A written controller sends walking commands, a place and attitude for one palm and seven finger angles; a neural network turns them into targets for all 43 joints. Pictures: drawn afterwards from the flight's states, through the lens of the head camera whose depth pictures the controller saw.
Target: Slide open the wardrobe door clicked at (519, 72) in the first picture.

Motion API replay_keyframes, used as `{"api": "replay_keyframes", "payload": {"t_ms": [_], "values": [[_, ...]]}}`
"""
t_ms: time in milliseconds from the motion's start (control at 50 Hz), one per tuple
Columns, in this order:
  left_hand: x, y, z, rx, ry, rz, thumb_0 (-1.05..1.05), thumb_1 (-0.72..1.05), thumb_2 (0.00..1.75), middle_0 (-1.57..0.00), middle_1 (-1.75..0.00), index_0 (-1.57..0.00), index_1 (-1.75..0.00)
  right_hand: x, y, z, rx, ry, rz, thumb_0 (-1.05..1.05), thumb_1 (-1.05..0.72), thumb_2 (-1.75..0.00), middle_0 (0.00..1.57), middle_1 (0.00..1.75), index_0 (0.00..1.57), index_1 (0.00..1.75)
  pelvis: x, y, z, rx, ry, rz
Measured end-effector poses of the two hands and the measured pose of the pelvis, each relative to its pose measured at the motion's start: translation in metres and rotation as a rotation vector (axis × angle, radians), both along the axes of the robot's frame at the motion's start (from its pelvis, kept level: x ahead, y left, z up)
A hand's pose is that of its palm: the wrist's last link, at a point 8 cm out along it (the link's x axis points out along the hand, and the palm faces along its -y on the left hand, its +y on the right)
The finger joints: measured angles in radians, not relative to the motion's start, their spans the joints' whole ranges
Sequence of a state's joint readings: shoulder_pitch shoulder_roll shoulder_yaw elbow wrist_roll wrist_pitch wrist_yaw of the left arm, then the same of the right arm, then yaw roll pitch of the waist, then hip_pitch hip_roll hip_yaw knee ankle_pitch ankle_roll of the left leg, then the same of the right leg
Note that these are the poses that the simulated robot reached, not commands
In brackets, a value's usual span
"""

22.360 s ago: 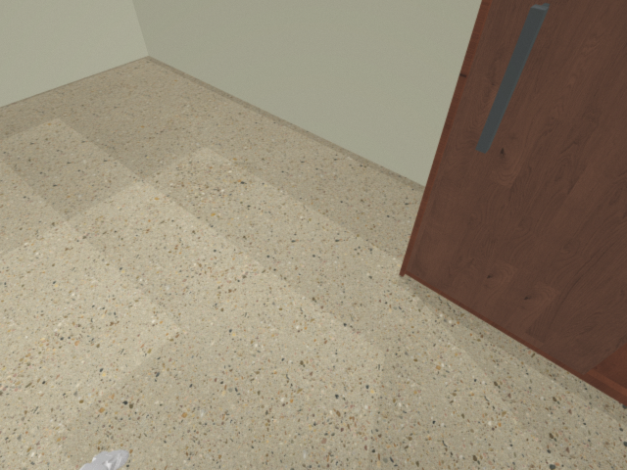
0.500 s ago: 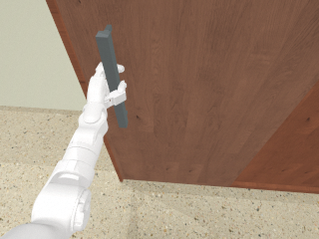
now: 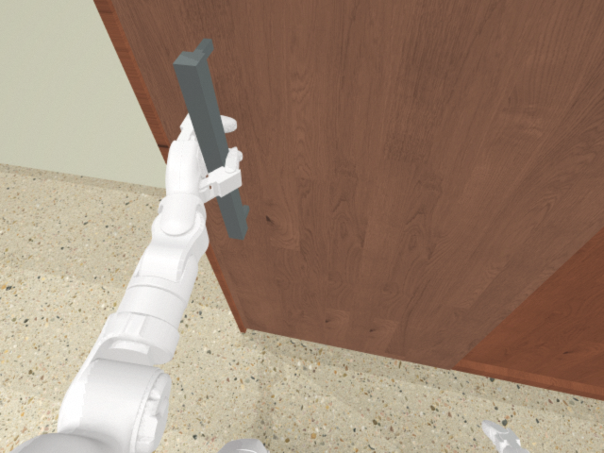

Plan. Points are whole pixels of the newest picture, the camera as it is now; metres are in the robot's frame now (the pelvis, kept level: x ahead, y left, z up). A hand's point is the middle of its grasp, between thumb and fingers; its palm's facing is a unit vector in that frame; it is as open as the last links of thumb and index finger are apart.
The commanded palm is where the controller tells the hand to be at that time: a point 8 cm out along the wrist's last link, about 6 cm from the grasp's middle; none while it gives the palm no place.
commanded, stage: step sideways, sliding the door along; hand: left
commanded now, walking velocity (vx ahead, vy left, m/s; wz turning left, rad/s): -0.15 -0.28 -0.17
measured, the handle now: (225, 157) +0.48 +0.17 +0.10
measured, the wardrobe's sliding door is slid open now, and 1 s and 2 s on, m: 0.00 0.23 0.46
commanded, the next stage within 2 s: none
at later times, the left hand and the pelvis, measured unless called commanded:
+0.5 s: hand (283, 174) +0.43 +0.08 +0.13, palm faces +0.36 -0.93 -0.09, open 6.8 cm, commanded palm +0.39 +0.06 +0.13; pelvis +0.07 -0.12 +0.01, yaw +4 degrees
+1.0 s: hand (409, 193) +0.41 -0.08 +0.13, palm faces +0.31 -0.95 -0.08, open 6.5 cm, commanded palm +0.36 -0.09 +0.13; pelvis +0.10 -0.24 +0.02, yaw -1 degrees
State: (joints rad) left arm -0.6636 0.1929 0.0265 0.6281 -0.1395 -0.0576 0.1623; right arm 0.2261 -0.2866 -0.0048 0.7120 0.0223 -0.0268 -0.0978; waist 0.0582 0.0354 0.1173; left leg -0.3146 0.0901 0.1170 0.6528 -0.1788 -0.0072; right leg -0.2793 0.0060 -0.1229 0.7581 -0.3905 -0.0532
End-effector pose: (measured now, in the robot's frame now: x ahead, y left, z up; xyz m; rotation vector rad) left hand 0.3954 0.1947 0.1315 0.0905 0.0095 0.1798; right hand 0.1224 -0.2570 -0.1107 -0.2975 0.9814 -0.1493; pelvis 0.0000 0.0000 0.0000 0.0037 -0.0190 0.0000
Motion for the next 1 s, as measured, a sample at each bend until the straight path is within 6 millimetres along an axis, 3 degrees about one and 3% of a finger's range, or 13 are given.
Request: {"api": "replay_keyframes", "payload": {"t_ms": [120, 240, 320, 400, 520, 620, 740, 840, 920, 1000], "values": [[-0.001, -0.005, -0.001, -0.004, -0.026, 0.011, 0.02, 0.7, 0.85, -0.37, -1.34, -0.22, -1.4, 0.054, 0.006, 0.004, 0.083, -0.051, 0.055, 0.02, -0.91, -0.9, 0.2, 0.3, 0.2, 0.3, 0.01, -0.019, 0.002, -0.011, -0.025, -0.006], [-0.002, -0.019, -0.002, -0.001, -0.038, 0.077, 0.02, 0.68, 0.85, -0.4, -1.34, -0.22, -1.4, 0.105, 0.012, 0.013, 0.186, -0.118, 0.149, 0.01, -0.91, -0.9, 0.2, 0.3, 0.2, 0.3, 0.033, -0.062, 0.005, -0.039, -0.04, -0.001], [-0.003, -0.033, -0.003, 0.04, -0.059, 0.158, 0.01, 0.65, 0.85, -0.43, -1.34, -0.19, -1.4, 0.139, -0.005, 0.01, 0.243, -0.181, 0.195, 0.01, -0.91, -0.9, 0.2, 0.3, 0.2, 0.3, 0.053, -0.099, -0.004, -0.032, -0.052, 0.023], [-0.005, -0.051, -0.002, 0.044, -0.048, 0.208, 0.0, 0.64, 0.85, -0.43, -1.32, -0.17, -1.4, 0.164, -0.037, 0.014, 0.207, -0.215, 0.176, 0.01, -0.91, -0.9, 0.2, 0.3, 0.2, 0.3, 0.064, -0.115, 0.003, -0.008, -0.013, 0.061], [-0.008, -0.078, -0.004, 0.009, -0.093, 0.163, 0.03, 0.66, 0.84, -0.41, -1.34, -0.18, -1.4, 0.176, -0.078, 0.026, 0.091, -0.214, 0.148, 0.01, -0.91, -0.9, 0.2, 0.3, 0.2, 0.3, 0.072, -0.121, 0.008, -0.033, 0.009, 0.076], [-0.01, -0.106, -0.004, -0.031, -0.115, 0.139, 0.05, 0.68, 0.84, -0.42, -1.37, -0.19, -1.4, 0.177, -0.089, 0.037, 0.107, -0.167, 0.191, 0.02, -0.91, -0.9, 0.19, 0.3, 0.19, 0.3, 0.085, -0.142, 0.014, -0.043, -0.013, 0.04], [-0.014, -0.142, -0.003, -0.004, -0.093, 0.151, 0.03, 0.67, 0.83, -0.42, -1.39, -0.22, -1.4, 0.193, -0.095, 0.041, 0.207, -0.229, 0.225, 0.02, -0.91, -0.9, 0.2, 0.3, 0.2, 0.3, 0.1, -0.179, 0.016, -0.051, -0.032, 0.001], [-0.018, -0.176, -0.003, 0.065, -0.095, 0.194, 0.0, 0.63, 0.83, -0.44, -1.4, -0.2, -1.4, 0.217, -0.114, 0.028, 0.298, -0.3, 0.248, 0.02, -0.91, -0.9, 0.2, 0.3, 0.2, 0.3, 0.111, -0.221, 0.001, -0.029, -0.039, 0.012], [-0.022, -0.205, -0.002, 0.061, -0.073, 0.195, 0.0, 0.64, 0.82, -0.42, -1.38, -0.2, -1.4, 0.211, -0.147, 0.026, 0.262, -0.306, 0.216, 0.02, -0.91, -0.9, 0.2, 0.3, 0.25, 0.33, 0.107, -0.234, 0.008, 0.009, 0.01, -0.012], [-0.025, -0.234, -0.002, 0.01, -0.075, 0.129, 0.01, 0.68, 0.8, -0.37, -1.37, -0.23, -1.4, 0.192, -0.181, 0.03, 0.199, -0.27, 0.138, 0.02, -0.91, -0.9, 0.2, 0.3, 0.25, 0.33, 0.097, -0.237, 0.016, 0.03, 0.029, -0.016]]}}
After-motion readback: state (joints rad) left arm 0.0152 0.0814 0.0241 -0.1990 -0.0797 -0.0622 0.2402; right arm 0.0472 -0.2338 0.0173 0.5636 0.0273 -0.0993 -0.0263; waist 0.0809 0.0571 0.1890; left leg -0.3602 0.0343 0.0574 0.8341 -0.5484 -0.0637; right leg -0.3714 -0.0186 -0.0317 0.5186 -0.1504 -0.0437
